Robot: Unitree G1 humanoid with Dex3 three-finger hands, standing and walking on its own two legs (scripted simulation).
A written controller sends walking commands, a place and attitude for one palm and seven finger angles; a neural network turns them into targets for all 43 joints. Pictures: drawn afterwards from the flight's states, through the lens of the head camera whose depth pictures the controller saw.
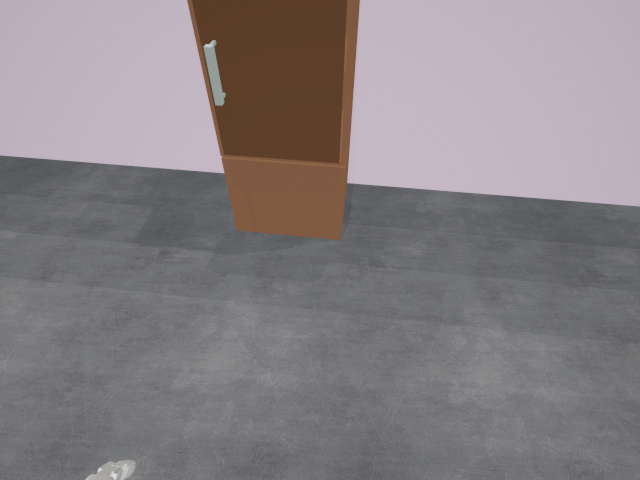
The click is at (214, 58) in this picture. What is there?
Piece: cupboard door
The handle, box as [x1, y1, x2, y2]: [203, 40, 225, 105]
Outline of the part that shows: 212,40 209,44 205,44 203,47 215,104 222,105 225,94 221,90 213,47 215,44 215,40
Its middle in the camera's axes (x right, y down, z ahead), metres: -0.32 -0.50 +1.18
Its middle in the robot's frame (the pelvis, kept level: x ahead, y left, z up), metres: +1.20 +0.38 -0.03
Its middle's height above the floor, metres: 0.74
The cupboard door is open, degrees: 0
